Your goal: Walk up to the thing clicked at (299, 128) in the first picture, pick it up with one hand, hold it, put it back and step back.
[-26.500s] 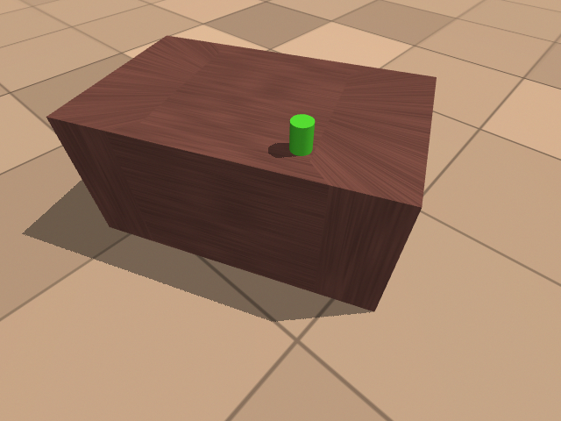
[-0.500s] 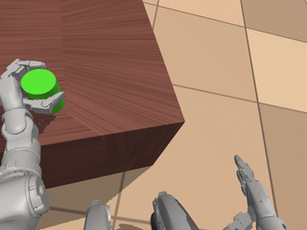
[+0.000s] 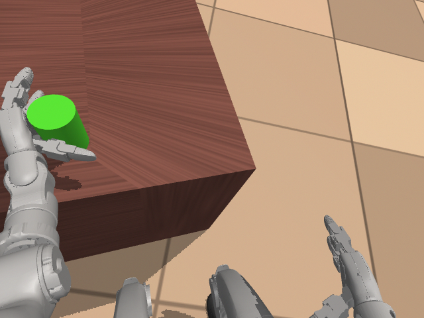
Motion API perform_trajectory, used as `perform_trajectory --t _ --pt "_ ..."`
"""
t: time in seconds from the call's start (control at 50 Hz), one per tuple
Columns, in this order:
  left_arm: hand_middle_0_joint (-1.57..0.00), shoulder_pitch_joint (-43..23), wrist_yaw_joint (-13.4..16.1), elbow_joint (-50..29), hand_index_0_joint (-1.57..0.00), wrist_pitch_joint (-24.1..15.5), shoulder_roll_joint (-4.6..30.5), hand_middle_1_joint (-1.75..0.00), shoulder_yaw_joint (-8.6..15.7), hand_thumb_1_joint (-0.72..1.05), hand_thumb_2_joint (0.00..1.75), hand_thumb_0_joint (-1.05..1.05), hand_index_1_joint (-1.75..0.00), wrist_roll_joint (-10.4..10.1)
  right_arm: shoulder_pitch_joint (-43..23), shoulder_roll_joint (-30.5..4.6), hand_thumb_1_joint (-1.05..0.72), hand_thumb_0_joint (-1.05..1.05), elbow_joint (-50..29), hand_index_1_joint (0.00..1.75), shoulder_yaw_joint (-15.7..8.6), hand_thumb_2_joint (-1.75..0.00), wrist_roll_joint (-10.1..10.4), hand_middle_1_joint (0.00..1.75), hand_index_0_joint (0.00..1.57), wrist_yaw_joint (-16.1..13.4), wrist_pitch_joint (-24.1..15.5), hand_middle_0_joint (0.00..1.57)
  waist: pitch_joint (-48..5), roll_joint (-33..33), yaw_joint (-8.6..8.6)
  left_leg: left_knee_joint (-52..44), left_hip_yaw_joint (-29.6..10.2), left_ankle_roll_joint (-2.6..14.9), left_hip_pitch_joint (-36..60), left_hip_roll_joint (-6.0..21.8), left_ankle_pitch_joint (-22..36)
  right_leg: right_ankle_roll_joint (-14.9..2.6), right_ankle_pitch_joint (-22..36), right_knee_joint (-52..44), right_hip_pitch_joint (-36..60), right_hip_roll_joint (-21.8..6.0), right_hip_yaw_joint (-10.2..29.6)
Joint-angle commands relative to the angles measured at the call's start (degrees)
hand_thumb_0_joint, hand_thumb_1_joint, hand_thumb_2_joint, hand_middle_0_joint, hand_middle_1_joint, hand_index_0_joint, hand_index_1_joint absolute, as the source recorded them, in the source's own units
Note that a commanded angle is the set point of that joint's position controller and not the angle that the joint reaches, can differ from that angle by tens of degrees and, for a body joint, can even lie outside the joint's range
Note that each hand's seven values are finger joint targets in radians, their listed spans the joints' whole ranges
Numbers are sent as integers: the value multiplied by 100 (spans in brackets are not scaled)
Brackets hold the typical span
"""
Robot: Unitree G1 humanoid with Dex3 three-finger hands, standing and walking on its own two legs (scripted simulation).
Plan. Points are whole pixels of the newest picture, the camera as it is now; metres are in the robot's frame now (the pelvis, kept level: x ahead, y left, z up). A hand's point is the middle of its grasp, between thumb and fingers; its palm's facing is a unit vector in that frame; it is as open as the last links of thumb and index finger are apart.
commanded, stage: withdraw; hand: left
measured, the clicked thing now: (61, 128) +0.50 +0.21 +0.00
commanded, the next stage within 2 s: rise in 0.32 s
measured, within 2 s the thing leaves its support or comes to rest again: neither
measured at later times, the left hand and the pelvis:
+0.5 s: hand out of the picture +0.48 +0.28 +0.13, palm faces +0.25 -0.96 -0.12, open 17.7 cm; pelvis +0.01 +0.00 +0.04, yaw +0 degrees
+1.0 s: hand out of the picture +0.37 +0.35 +0.11, palm faces +0.39 -0.83 -0.40, open 17.0 cm; pelvis +0.03 +0.01 +0.08, yaw +1 degrees
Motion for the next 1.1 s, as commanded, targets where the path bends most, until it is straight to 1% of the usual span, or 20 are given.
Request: perform_trajectory --t 0.0,0.1,0.12,0.18,0.28,0.42,0.44,0.48,0.5,0.54,0.62,0.66,0.7,0.74,0.78,0.84,0.88,0.92,0.98,1.08 --pt "-7 -2110 57 -1381 -8 -438 1393 -5 202 -59 3 0 -5 -23 298 -1112 53 0 -1134 5 -804 -5 19 5 5 -130 -227 5 -3083 1251 0 -889 142 153 2650 -121 2127 -363 1994 -747 1304 167 -226" --pt "-5 -2353 -71 -1986 -6 -358 1737 -5 329 -56 4 0 -4 -89 381 -998 52 0 -1217 5 -683 -6 43 5 5 -148 -105 5 -3458 1575 211 -999 178 106 3130 -136 2597 -360 2326 -831 1734 139 -182" --pt "-5 -2557 -53 -2422 -6 -329 2137 -5 527 -56 5 0 -4 -91 371 -1032 52 0 -1207 5 -724 -6 79 5 5 -166 -77 5 -3531 1600 319 -1068 192 112 3189 -145 2541 -346 2331 -884 1880 140 -160" --pt "-5 -2483 -113 -2365 -6 -56 2148 -4 527 -56 4 0 -3 -112 361 -1002 51 0 -1058 5 -706 -6 101 5 5 -200 34 5 -3431 1725 368 -1183 226 93 3359 -142 2646 -341 2420 -1009 2008 120 -119" --pt "-6 -1875 -465 -1323 -7 577 1964 -1 334 -61 0 0 -1 -141 84 -983 51 0 -625 5 -580 -6 177 5 5 -258 98 5 -2421 1230 359 -1500 225 128 3097 -101 2338 -334 2144 -1383 1905 140 -147" --pt "-7 -1805 -1063 -1379 -7 970 1515 -5 58 -61 5 0 -5 -527 10 -843 57 0 -451 5 -362 -5 305 5 5 -313 -24 5 -2306 748 435 -1912 266 164 3385 -79 2193 -318 2126 -1741 2282 171 -218" --pt "-7 -1028 -721 -755 -7 1351 2425 -7 100 -61 4 0 -7 188 338 -1270 55 0 -554 5 -817 -6 395 5 5 -361 127 5 -2402 760 593 -2169 357 108 3737 -157 2305 -304 2254 -1959 2634 147 -235" --pt "-8 -1990 -474 -1823 -8 1522 2401 -7 12 -61 5 0 -8 87 192 -1126 52 0 -550 5 -625 -6 487 5 5 -354 274 5 -2550 845 610 -2300 357 83 3966 -143 2415 -308 2328 -2046 2729 164 -210" --pt "-7 -2214 -400 -1961 -7 1582 2703 -9 144 -61 6 0 -9 109 171 -1243 55 0 -539 5 -800 -6 527 5 5 -374 337 5 -2558 934 635 -2360 370 74 4031 -173 2320 -291 2264 -2123 2797 146 -183" --pt "-7 -1834 -187 -1507 -7 1761 2878 -6 194 -60 5 0 -6 227 92 -1169 54 0 -226 5 -801 -6 588 5 5 -397 409 5 -2007 608 712 -2524 390 133 3828 -171 2071 -276 2060 -2272 2898 147 -176" --pt "-6 -1956 155 -1726 -6 1864 3693 -5 569 -51 7 0 -5 405 -56 -1237 44 0 -639 5 -799 -9 672 5 5 -432 508 5 -2301 628 799 -2672 482 177 4096 -235 2224 -236 2331 -2495 3521 54 -17" --pt "-6 -1577 228 -1254 -5 1931 3360 -4 384 -38 7 0 -4 425 113 -933 41 0 -342 5 -499 -9 677 5 5 -413 526 5 -1755 734 863 -2761 525 169 4044 -262 2251 -251 2344 -2609 3444 33 2" --pt "-6 -1158 247 -936 -5 2024 3006 -4 206 -37 7 0 -4 444 107 -935 41 0 -108 5 -525 -9 679 5 5 -399 477 5 -1381 708 880 -2875 547 171 4045 -276 2262 -267 2282 -2721 3348 26 -10" --pt "-6 -1013 245 -1103 -6 2090 3086 -4 254 -39 6 0 -4 449 68 -1061 42 0 -117 5 -612 -9 655 5 5 -365 430 5 -1671 985 952 -2908 545 134 4383 -242 2515 -292 2377 -2767 3389 26 -52" --pt "-6 -841 165 -1260 -6 2162 2529 -4 -114 -39 6 0 -4 415 82 -789 42 0 -3 5 -342 -9 654 5 5 -285 384 5 -1753 1241 1001 -2954 537 79 4695 -196 2822 -318 2496 -2778 3321 51 -115" --pt "-7 -180 180 -1744 -7 2321 2332 -4 -214 -44 6 0 -5 341 205 -1049 41 0 238 5 -584 -9 657 5 5 -289 282 5 -1791 1364 1089 -3088 450 -15 5100 -111 3035 -366 2405 -2825 3244 102 -235" --pt "-8 304 185 -2323 -7 2411 2090 -5 -342 -47 5 0 -5 257 101 -1185 43 0 172 5 -749 -9 707 5 5 -330 231 5 -1655 1082 1097 -3181 452 -3 5015 -122 2755 -359 2301 -2905 3373 99 -265" --pt "-7 1418 247 -2945 -7 2488 2028 -5 -184 -43 5 0 -5 161 55 -1483 43 0 1 5 -1085 -9 764 5 5 -408 207 5 -1625 600 1200 -3243 433 5 4948 -109 2891 -348 2432 -2909 3655 106 -317" --pt "-6 2794 304 -4754 -6 2534 1684 -5 -166 -42 4 0 -4 -33 216 -1205 44 0 216 5 -992 -8 867 5 5 -457 193 5 -1481 738 1468 -3318 443 -26 5023 -138 3264 -373 2596 -2820 3827 96 -374" --pt "-6 4292 513 -6739 -6 2650 1211 -5 -192 -45 4 0 -5 -175 190 -968 45 0 295 5 -898 -8 928 5 5 -602 164 6 -661 647 1419 -3423 572 22 4616 -247 2452 -303 2323 -2949 3953 6 -250"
